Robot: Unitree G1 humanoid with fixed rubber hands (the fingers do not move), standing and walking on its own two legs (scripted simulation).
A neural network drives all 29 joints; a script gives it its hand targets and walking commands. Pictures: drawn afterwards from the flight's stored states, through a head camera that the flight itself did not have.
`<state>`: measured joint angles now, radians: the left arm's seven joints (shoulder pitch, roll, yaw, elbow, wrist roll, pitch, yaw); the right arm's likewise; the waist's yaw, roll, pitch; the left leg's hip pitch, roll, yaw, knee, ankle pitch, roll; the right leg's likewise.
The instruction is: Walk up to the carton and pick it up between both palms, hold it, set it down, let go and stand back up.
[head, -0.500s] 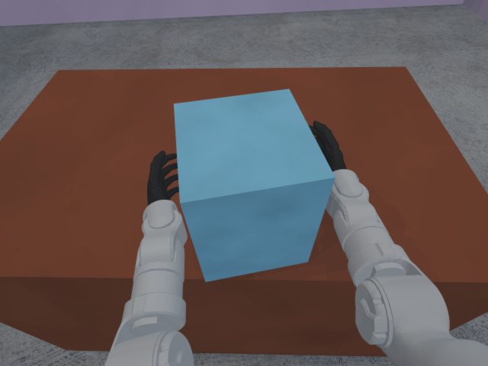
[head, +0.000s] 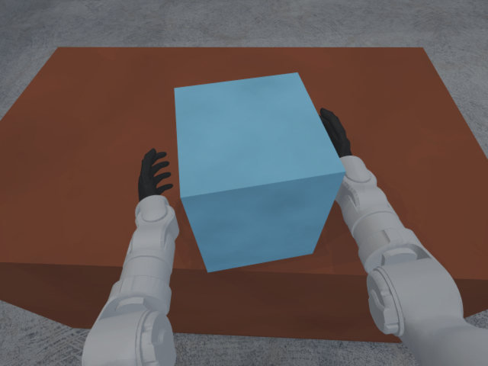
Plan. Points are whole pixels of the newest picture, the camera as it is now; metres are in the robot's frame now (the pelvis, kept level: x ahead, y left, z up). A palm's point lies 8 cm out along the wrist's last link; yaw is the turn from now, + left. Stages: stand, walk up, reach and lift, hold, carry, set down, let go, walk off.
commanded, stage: set down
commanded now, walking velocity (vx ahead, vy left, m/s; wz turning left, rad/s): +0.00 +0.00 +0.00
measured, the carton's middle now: (249, 178) +0.41 +0.02 +0.06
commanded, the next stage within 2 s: none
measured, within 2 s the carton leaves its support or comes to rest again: neither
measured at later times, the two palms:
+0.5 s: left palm (133, 224) +0.32 +0.21 +0.04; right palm (358, 180) +0.41 -0.17 +0.05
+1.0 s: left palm (123, 244) +0.28 +0.21 +0.05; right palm (376, 215) +0.35 -0.19 +0.04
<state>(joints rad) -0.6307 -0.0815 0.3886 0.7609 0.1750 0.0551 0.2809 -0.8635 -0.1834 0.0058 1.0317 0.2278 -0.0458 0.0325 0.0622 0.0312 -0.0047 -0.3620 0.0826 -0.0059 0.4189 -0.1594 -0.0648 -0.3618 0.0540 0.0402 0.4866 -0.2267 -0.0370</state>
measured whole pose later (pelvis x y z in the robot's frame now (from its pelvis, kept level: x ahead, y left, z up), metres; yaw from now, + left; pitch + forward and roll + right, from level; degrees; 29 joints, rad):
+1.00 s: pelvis -0.03 +0.00 +0.00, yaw +0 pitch +7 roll +0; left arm -0.23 -0.02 0.13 0.18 0.03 0.24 0.30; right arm -0.50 -0.37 0.08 0.85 0.34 -0.09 0.15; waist 0.08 -0.03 -0.04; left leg -0.42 0.09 -0.01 0.42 -0.12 -0.08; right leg -0.43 0.06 0.04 0.49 -0.18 -0.04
